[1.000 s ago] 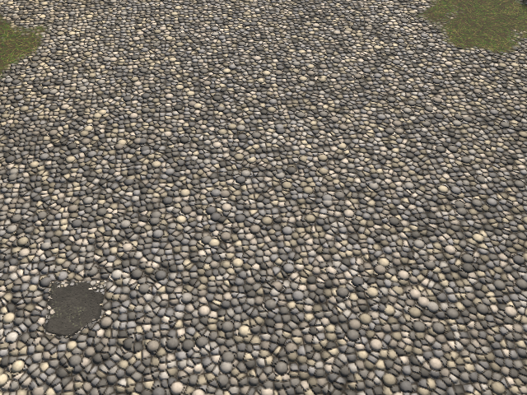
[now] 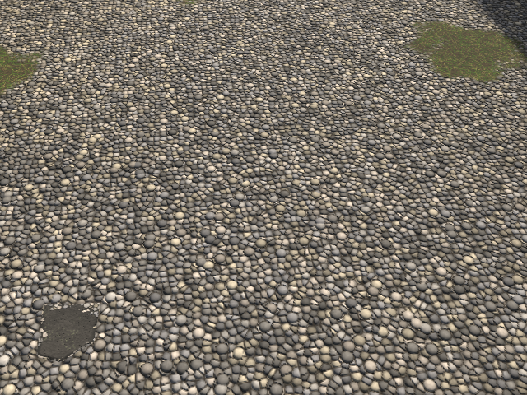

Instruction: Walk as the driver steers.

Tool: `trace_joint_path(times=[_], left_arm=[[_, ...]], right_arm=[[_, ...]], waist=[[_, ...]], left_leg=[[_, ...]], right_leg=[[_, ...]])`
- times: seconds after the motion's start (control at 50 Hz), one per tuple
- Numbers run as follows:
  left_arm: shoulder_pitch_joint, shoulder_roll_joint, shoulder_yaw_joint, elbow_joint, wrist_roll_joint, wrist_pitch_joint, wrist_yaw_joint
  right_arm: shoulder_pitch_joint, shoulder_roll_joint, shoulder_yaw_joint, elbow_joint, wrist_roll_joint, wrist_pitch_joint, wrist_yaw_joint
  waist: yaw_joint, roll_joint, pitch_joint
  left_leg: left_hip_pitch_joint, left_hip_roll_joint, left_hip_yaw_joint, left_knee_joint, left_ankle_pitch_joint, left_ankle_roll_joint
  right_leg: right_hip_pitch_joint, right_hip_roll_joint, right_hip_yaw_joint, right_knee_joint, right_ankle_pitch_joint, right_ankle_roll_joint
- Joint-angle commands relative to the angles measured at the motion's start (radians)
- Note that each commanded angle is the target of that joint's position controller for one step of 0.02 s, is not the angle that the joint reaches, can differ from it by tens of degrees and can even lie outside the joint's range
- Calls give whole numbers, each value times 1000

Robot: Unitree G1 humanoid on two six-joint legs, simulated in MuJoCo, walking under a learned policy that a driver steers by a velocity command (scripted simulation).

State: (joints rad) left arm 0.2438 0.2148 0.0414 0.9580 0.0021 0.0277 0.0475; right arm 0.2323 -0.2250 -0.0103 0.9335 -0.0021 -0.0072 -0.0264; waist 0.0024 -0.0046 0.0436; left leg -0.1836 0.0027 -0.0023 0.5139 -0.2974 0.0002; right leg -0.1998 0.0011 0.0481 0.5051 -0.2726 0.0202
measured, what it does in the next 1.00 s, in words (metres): walks ahead: left foot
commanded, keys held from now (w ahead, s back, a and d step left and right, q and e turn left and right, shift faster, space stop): no key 0.04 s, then w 0.96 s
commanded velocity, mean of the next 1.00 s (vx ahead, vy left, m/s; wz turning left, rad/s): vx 0.36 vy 0.00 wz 0.00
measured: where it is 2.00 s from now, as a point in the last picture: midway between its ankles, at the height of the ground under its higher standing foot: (279, 366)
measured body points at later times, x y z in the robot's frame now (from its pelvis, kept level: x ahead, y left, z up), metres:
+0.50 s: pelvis +0.11 -0.04 +0.01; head +0.12 -0.06 +0.46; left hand +0.04 +0.20 -0.13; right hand +0.23 -0.30 -0.12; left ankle +0.15 +0.12 -0.67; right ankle +0.03 -0.13 -0.74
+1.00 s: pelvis +0.36 +0.00 +0.00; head +0.38 +0.00 +0.45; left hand +0.54 +0.25 -0.10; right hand +0.34 -0.25 -0.14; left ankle +0.29 +0.09 -0.74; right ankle +0.52 -0.17 -0.68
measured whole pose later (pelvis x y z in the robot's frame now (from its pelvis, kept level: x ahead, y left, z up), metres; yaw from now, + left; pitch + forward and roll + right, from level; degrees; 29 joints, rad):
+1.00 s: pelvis +0.36 +0.00 +0.00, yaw +1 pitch +1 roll +2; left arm 0.09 0.27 0.05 0.81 -0.01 -0.10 -0.02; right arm 0.41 -0.21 -0.03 0.99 0.01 -0.12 0.00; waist -0.05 -0.04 0.00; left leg -0.11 -0.06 0.05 0.42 -0.33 0.05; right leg -0.70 -0.10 0.07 0.82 0.13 -0.06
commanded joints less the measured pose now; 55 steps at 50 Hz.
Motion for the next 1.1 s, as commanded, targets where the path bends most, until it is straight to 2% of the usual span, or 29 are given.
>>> trace_joint_path(times=[0.02,0.06,0.1,0.16,0.2,0.24,0.28,0.3,0.32,0.34,0.36,0.4,0.44,0.56,0.58,0.66,0.7,0.72,0.74,0.76,0.78,0.8,0.84,0.88,0.92,0.96,0.98,1.02,1.1], left_arm=[[29,98,18,-8,0,-8,5],[50,86,14,17,-1,-7,6],[46,93,19,22,-13,-10,8],[-36,50,7,-23,-21,-58,-10],[-46,61,10,-30,-30,-87,-28],[6,65,11,-11,-33,-106,-43],[180,70,28,82,-22,-107,-45],[287,93,39,112,-16,-103,-42],[391,220,65,113,-21,-107,-41],[371,197,48,106,-4,-123,-53],[284,147,30,80,-3,-136,-55],[192,120,16,43,-6,-143,-63],[188,84,0,39,-1,-134,-61],[243,166,12,67,2,-121,-31],[263,169,17,73,17,-131,-33],[211,128,12,52,0,-117,-38],[144,141,14,21,-1,-105,-43],[77,154,14,1,-11,-113,-43],[179,47,-11,-17,-5,-132,-52],[266,13,-25,6,-20,-171,-67],[167,83,-1,-42,-81,-179,-69],[50,144,12,-82,-80,-166,-53],[74,106,8,-85,-36,-120,-42],[49,99,11,-119,-25,-100,-46],[-11,94,11,-135,-5,-106,-51],[-134,110,20,-184,-19,-133,-69],[-197,99,13,-206,-3,-142,-77],[-225,56,4,-213,13,-151,-106],[-327,77,-2,-261,-6,-132,-135]], right_arm=[[24,-105,-21,-20,1,-8,-4],[48,-101,-21,1,2,-5,-6],[61,-143,-36,7,16,3,-12],[123,-220,-62,14,26,-15,-15],[95,-208,-62,-1,18,-32,-12],[31,-196,-61,-23,34,-36,-5],[-12,-179,-57,-31,42,-29,2],[-31,-130,-43,-41,33,-35,7],[-28,-63,-26,-79,27,-54,10],[-57,-97,-37,-101,47,-73,7],[-52,-116,-42,-102,66,-86,12],[-34,-129,-49,-83,45,-103,20],[-53,-137,-60,-79,24,-100,30],[-241,-55,-33,-163,22,-78,48],[-165,-86,-48,-124,20,-80,58],[-180,-116,-58,-142,17,-95,81],[95,-174,-94,-54,21,-103,91],[287,-215,-115,7,25,-108,88],[315,-305,-124,9,25,-111,84],[240,-201,-77,-41,25,-112,93],[206,-159,-73,-28,32,-112,99],[115,-103,-53,-49,28,-118,106],[1,-117,-47,-74,23,-130,111],[-32,-116,-44,-62,10,-117,83],[40,-155,-55,-30,-4,-122,48],[138,-141,-51,-2,14,-135,12],[136,-158,-58,-4,27,-135,-4],[174,-144,-53,1,26,-125,-8],[247,-88,-43,11,23,-94,-1]], waist=[[-1,9,-7],[-1,16,-29],[-11,64,26],[-44,193,129],[-30,177,145],[15,149,105],[87,104,34],[123,-8,0],[135,-293,-49],[121,-251,-12],[77,-154,73],[39,-83,82],[30,-102,68],[57,-106,50],[38,-101,-4],[-14,-60,39],[-142,-96,-87],[-254,-76,-146],[-182,228,-194],[-108,303,-235],[-95,285,-147],[-66,63,-38],[15,-8,-2],[62,13,22],[32,0,20],[-9,19,25],[-25,33,40],[-58,22,-8],[-106,38,46]], left_leg=[[-47,31,-37,-107,149,16],[-37,22,-31,-117,43,22],[-76,42,-87,-153,-349,76],[-89,287,-443,-344,-599,223],[-84,338,-499,-356,-497,252],[-102,278,-365,-312,-356,197],[-252,150,-184,-180,-234,133],[-351,82,-89,34,-143,90],[-519,-33,42,388,-148,21],[-622,-33,-60,581,-250,34],[-703,25,-99,675,-176,59],[-706,85,-85,648,-1,84],[-605,112,-54,501,105,67],[-331,23,65,145,302,16],[-279,37,40,301,406,21],[-351,42,31,269,235,91],[31,-40,91,243,194,129],[260,-20,67,155,242,157],[423,232,-326,-1,91,296],[405,328,-613,-65,283,369],[332,382,-672,-231,186,394],[197,346,-569,-247,165,350],[-38,323,-434,-246,251,332],[-134,240,-290,-308,177,266],[-116,213,-202,-290,324,264],[13,162,-142,-266,228,211],[-67,110,-86,-263,121,194],[-168,97,-43,-203,35,170],[-88,117,-65,16,-49,140]], right_leg=[[29,-21,22,-68,187,-15],[36,-5,1,-63,89,-16],[-67,45,-53,16,-247,-39],[-257,16,-80,253,-192,-56],[-323,-44,-30,331,-240,-84],[-194,-54,-46,146,-223,-110],[164,29,-121,-29,40,-79],[292,-52,19,-81,-24,-91],[399,-295,452,-260,-196,-209],[338,-396,685,-353,-334,-304],[307,-385,618,-351,-353,-297],[283,-307,411,-351,-166,-233],[236,-231,220,-356,119,-183],[78,-151,19,-392,365,-199],[91,-205,23,-360,415,-220],[191,-242,1,-202,621,-199],[66,-200,-28,94,881,-187],[-90,-138,-38,372,798,-159],[-357,29,-64,849,12,-102],[-486,97,148,999,-352,-135],[-616,66,134,1023,-271,-146],[-633,-2,88,1001,-164,-155],[-506,-95,97,883,-60,-120],[-438,-128,70,670,-8,-104],[-441,-127,20,558,199,-71],[-564,-125,36,326,394,-79],[-467,-100,-2,153,562,-75],[-242,-45,-52,47,829,-86],[-278,-46,-26,-53,822,-111]])
Keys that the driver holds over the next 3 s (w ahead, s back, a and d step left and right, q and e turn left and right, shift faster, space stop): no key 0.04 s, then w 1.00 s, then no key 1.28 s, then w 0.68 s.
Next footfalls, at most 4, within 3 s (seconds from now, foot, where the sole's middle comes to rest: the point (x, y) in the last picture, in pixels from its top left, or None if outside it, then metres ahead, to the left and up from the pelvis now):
0.72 left None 0.33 0.09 -0.77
1.22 right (320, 358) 0.67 -0.14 -0.92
1.54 left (238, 348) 0.70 0.10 -0.92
2.66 left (228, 320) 0.79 0.13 -0.92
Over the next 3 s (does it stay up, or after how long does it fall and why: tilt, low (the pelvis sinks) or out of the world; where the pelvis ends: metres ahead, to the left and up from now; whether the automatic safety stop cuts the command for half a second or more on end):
stays up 0.86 0.05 -0.14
